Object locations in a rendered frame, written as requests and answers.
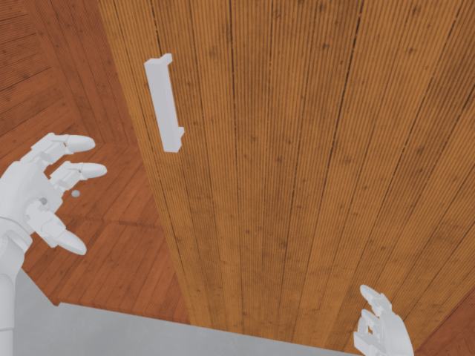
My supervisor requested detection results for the robot left hand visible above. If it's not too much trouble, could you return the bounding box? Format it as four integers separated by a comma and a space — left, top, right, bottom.
0, 133, 107, 255

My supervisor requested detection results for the handle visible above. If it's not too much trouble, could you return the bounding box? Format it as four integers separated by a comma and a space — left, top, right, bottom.
144, 53, 185, 153

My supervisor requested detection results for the wardrobe door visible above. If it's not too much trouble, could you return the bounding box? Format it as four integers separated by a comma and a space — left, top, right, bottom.
96, 0, 475, 356
414, 284, 475, 356

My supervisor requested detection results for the robot left forearm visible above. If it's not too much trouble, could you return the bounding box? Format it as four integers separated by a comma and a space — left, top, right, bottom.
0, 217, 33, 356

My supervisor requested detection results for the robot right hand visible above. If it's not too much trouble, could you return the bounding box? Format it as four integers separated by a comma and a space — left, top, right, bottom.
353, 285, 414, 356

